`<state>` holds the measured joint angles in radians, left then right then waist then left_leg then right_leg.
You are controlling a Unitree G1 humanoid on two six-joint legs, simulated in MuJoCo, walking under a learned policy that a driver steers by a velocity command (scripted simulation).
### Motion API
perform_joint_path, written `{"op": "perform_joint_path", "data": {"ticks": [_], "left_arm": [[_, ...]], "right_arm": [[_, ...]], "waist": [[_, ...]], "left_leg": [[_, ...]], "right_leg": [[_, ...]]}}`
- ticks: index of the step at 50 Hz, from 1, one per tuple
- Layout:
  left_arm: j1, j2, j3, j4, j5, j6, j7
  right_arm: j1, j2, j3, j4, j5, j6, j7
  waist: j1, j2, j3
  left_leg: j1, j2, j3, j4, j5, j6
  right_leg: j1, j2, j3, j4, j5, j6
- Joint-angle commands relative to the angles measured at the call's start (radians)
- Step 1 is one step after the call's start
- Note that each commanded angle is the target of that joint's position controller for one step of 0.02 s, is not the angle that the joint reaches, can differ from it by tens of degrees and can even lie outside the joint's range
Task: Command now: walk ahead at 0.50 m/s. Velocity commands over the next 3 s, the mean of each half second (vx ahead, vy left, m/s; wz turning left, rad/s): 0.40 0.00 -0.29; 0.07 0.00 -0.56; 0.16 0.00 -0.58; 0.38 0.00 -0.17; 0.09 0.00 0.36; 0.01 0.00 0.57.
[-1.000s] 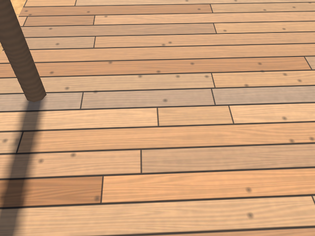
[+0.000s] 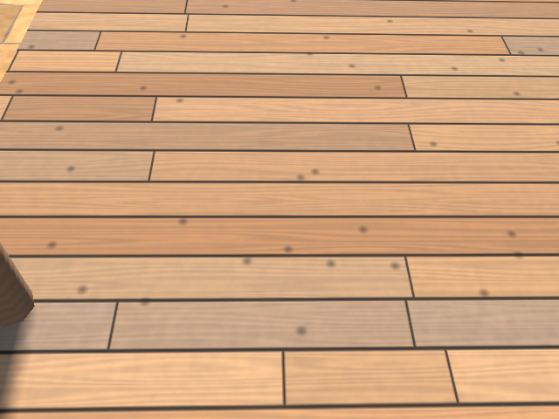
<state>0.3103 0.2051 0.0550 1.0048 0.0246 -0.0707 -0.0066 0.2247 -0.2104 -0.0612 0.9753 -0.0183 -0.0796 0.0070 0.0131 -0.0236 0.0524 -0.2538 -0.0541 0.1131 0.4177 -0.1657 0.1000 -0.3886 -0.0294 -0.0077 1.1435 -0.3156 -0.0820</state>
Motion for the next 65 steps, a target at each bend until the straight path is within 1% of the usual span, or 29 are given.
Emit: {"op": "perform_joint_path", "data": {"ticks": [1, 4, 9, 13, 16, 18, 19, 20, 21, 22, 23, 24, 25, 26, 29, 37, 40, 45, 48, 50, 51, 52, 53, 54, 55, 57, 59, 63, 65], "left_arm": [[0.084, 0.027, 0.009, -0.025, 0.015, 0.020, -0.015], [-0.028, 0.036, 0.010, -0.064, 0.013, 0.036, -0.023], [-0.202, 0.031, -0.001, -0.122, -0.006, 0.035, -0.028], [-0.303, 0.015, -0.016, -0.161, 0.000, 0.028, -0.030], [-0.271, 0.023, -0.015, -0.164, 0.010, 0.016, -0.025], [-0.109, 0.058, 0.002, -0.121, 0.014, 0.006, -0.017], [0.003, 0.082, 0.015, -0.088, 0.021, -0.005, -0.013], [0.098, 0.138, 0.035, -0.070, 0.035, -0.015, -0.007], [0.082, 0.249, 0.062, -0.085, 0.031, -0.012, 0.000], [0.132, 0.266, 0.069, -0.098, -0.017, 0.004, -0.003], [0.033, 0.234, 0.065, -0.127, -0.027, 0.021, 0.006], [-0.048, 0.173, 0.049, -0.145, -0.031, 0.032, 0.011], [-0.078, 0.133, 0.038, -0.147, -0.031, 0.038, 0.015], [-0.080, 0.116, 0.033, -0.148, -0.034, 0.043, 0.020], [-0.071, 0.157, 0.041, -0.157, -0.013, 0.036, 0.015], [-0.018, 0.206, 0.060, -0.200, -0.013, 0.072, 0.020], [-0.001, 0.212, 0.065, -0.212, -0.009, 0.081, 0.022], [-0.006, 0.225, 0.072, -0.234, 0.001, 0.091, 0.015], [-0.037, 0.231, 0.074, -0.249, -0.001, 0.099, 0.007], [-0.086, 0.226, 0.073, -0.262, -0.014, 0.106, 0.005], [-0.092, 0.200, 0.065, -0.273, -0.024, 0.106, 0.008], [-0.010, 0.116, 0.047, -0.276, -0.026, 0.104, 0.012], [-0.015, 0.184, 0.064, -0.278, -0.007, 0.103, 0.020], [-0.037, 0.235, 0.075, -0.279, 0.015, 0.104, 0.017], [-0.026, 0.236, 0.079, -0.263, 0.013, 0.108, 0.009], [0.008, 0.219, 0.075, -0.240, 0.005, 0.126, -0.010], [-0.016, 0.212, 0.069, -0.248, -0.005, 0.134, -0.024], [-0.136, 0.204, 0.054, -0.294, 0.003, 0.141, -0.051], [-0.175, 0.199, 0.051, -0.307, 0.006, 0.138, -0.063]], "right_arm": [[0.095, -0.056, -0.002, 0.003, 0.007, -0.029, -0.007], [0.147, -0.093, -0.007, 0.018, 0.008, -0.034, -0.009], [0.221, -0.079, 0.003, 0.032, 0.002, -0.037, -0.014], [0.267, -0.070, 0.009, 0.051, 0.000, -0.038, -0.029], [0.262, -0.096, 0.006, 0.055, 0.000, -0.029, -0.048], [0.225, -0.129, -0.004, 0.044, 0.001, -0.019, -0.062], [0.205, -0.140, -0.008, 0.034, 0.006, -0.012, -0.063], [0.176, -0.143, -0.010, 0.010, 0.019, -0.013, -0.058], [0.263, -0.036, 0.006, -0.036, 0.023, -0.013, -0.047], [0.267, -0.080, -0.002, -0.053, 0.034, -0.001, -0.046], [0.194, -0.091, -0.003, -0.071, 0.021, 0.002, -0.043], [0.126, -0.093, -0.003, -0.091, 0.009, 0.001, -0.040], [0.096, -0.099, -0.009, -0.099, -0.005, 0.009, -0.039], [0.107, -0.095, -0.011, -0.105, -0.019, 0.030, -0.038], [0.131, -0.061, -0.006, -0.117, -0.017, 0.078, -0.039], [-0.061, -0.113, -0.016, -0.212, -0.012, 0.115, -0.044], [-0.101, -0.118, -0.013, -0.236, -0.006, 0.114, -0.048], [-0.107, -0.123, -0.003, -0.266, 0.012, 0.098, -0.053], [-0.056, -0.133, 0.002, -0.272, 0.025, 0.086, -0.057], [0.028, -0.133, 0.004, -0.258, 0.025, 0.076, -0.064], [0.052, -0.171, -0.005, -0.254, 0.014, 0.070, -0.071], [0.010, -0.252, -0.017, -0.279, -0.001, 0.074, -0.079], [-0.076, -0.305, -0.023, -0.318, -0.011, 0.082, -0.071], [-0.047, -0.254, -0.017, -0.312, -0.010, 0.083, -0.064], [-0.083, -0.192, 0.001, -0.317, 0.001, 0.081, -0.057], [-0.117, -0.175, 0.006, -0.336, -0.001, 0.083, -0.055], [-0.069, -0.178, 0.005, -0.333, -0.005, 0.083, -0.054], [0.060, -0.204, -0.012, -0.299, -0.008, 0.077, -0.045], [0.088, -0.221, -0.022, -0.284, -0.009, 0.065, -0.042]], "waist": [[0.024, 0.076, -0.028], [0.016, 0.073, 0.010], [-0.028, 0.078, 0.048], [-0.052, 0.074, 0.075], [-0.032, 0.099, 0.036], [0.030, 0.132, -0.053], [0.078, 0.125, -0.112], [0.134, 0.075, -0.176], [0.040, -0.156, -0.299], [0.072, -0.091, -0.462], [0.050, -0.011, -0.348], [0.033, 0.020, -0.207], [0.003, 0.055, -0.124], [-0.019, 0.049, -0.103], [-0.048, 0.022, -0.129], [0.014, -0.063, -0.123], [0.031, -0.076, -0.104], [0.034, -0.093, -0.109], [0.011, -0.106, -0.118], [-0.042, -0.091, -0.112], [-0.047, -0.037, -0.107], [0.015, 0.180, -0.120], [0.019, 0.230, -0.051], [0.019, 0.163, -0.054], [0.043, 0.116, -0.038], [0.054, 0.157, -0.050], [0.024, 0.162, -0.069], [-0.061, 0.187, -0.047], [-0.074, 0.176, -0.015]], "left_leg": [[0.094, 0.265, -0.274, -0.263, 0.173, 0.105], [0.114, 0.253, -0.215, -0.304, 0.185, 0.102], [0.179, 0.233, -0.095, -0.320, 0.284, 0.050], [0.266, 0.250, -0.006, -0.285, 0.471, 0.032], [0.332, 0.258, 0.049, -0.116, 0.862, 0.009], [0.346, 0.259, 0.061, 0.112, 1.023, -0.003], [0.307, 0.250, 0.068, 0.294, 0.926, -0.013], [0.151, 0.205, 0.087, 0.560, 0.621, -0.043], [-0.182, 0.049, 0.079, 0.920, -0.430, -0.082], [-0.301, -0.004, -0.106, 1.091, -0.461, -0.096], [-0.355, 0.059, -0.147, 1.077, -0.348, -0.096], [-0.370, 0.089, -0.144, 1.002, -0.283, -0.101], [-0.350, 0.108, -0.147, 0.930, -0.255, -0.109], [-0.299, 0.118, -0.149, 0.870, -0.242, -0.120], [-0.233, 0.103, -0.137, 0.770, -0.213, -0.138], [-0.356, 0.104, -0.178, 0.594, -0.136, -0.169], [-0.365, 0.087, -0.193, 0.522, -0.166, -0.163], [-0.257, 0.033, -0.196, 0.385, -0.239, -0.133], [-0.133, 0.000, -0.193, 0.244, -0.262, -0.108], [0.032, -0.007, -0.179, 0.005, -0.150, -0.093], [0.143, 0.070, -0.240, -0.135, -0.100, -0.076], [0.227, 0.327, -0.478, -0.217, -0.124, -0.014], [0.111, 0.459, -0.631, -0.223, 0.042, 0.093], [0.064, 0.460, -0.572, -0.181, 0.195, 0.144], [0.048, 0.386, -0.456, -0.156, 0.259, 0.121], [0.091, 0.278, -0.287, -0.117, 0.360, 0.072], [0.147, 0.263, -0.225, -0.088, 0.485, 0.079], [0.272, 0.293, -0.280, -0.203, -0.108, 0.079], [0.295, 0.321, -0.297, -0.247, -0.215, 0.082]], "right_leg": [[-0.120, -0.062, 0.025, -0.020, 0.059, 0.020], [-0.226, -0.082, 0.004, -0.099, 0.153, 0.044], [-0.284, -0.053, 0.000, -0.313, 0.306, 0.044], [-0.256, -0.023, -0.069, -0.473, 0.344, 0.016], [-0.153, 0.043, -0.137, -0.541, 0.265, -0.017], [-0.002, 0.106, -0.153, -0.571, 0.204, -0.055], [0.127, 0.116, -0.132, -0.658, 0.275, -0.079], [0.317, 0.027, -0.029, -0.712, 0.527, -0.127], [0.632, -0.293, 0.302, -0.537, 1.280, -0.263], [0.721, -0.382, 0.521, -0.619, 1.329, -0.402], [0.586, -0.344, 0.438, -0.689, 1.128, -0.373], [0.433, -0.288, 0.375, -0.752, 0.973, -0.327], [0.319, -0.233, 0.324, -0.792, 0.902, -0.281], [0.234, -0.195, 0.281, -0.817, 0.856, -0.254], [0.149, -0.137, 0.236, -0.823, 0.840, -0.216], [0.199, -0.099, 0.378, -0.873, 0.273, -0.142], [0.233, -0.102, 0.442, -0.872, 0.177, -0.145], [0.243, -0.097, 0.509, -0.824, 0.290, -0.148], [0.228, -0.085, 0.555, -0.795, 0.399, -0.129], [0.158, -0.036, 0.548, -0.761, 0.337, -0.071], [0.066, 0.023, 0.504, -0.703, 0.181, -0.014], [-0.048, 0.150, 0.317, -0.485, -0.136, 0.050], [-0.187, 0.241, 0.145, -0.299, -0.280, 0.072], [-0.140, 0.155, 0.141, -0.139, -0.256, 0.084], [-0.128, 0.138, 0.141, -0.075, -0.201, 0.088], [-0.143, 0.137, 0.111, 0.042, -0.119, 0.110], [-0.169, 0.128, 0.083, 0.078, -0.103, 0.134], [-0.271, 0.076, 0.073, -0.056, -0.039, 0.141], [-0.291, 0.058, 0.071, -0.127, -0.024, 0.140]]}}
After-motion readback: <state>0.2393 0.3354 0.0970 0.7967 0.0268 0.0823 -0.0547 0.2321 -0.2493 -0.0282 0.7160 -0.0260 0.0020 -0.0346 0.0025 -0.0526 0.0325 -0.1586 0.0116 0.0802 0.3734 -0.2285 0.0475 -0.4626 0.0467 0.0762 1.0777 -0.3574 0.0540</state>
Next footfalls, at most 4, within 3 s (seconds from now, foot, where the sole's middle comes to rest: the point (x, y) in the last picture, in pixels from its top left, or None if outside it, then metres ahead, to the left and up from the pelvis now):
0.40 right None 0.36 -0.10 -0.78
1.02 left None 0.41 0.07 -0.78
1.58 right None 0.32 -0.17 -0.78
2.04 left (407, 360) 0.63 -0.30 -0.78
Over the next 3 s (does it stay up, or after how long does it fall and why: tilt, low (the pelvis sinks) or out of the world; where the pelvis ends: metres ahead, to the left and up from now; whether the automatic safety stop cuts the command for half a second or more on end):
stays up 0.49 -0.29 0.00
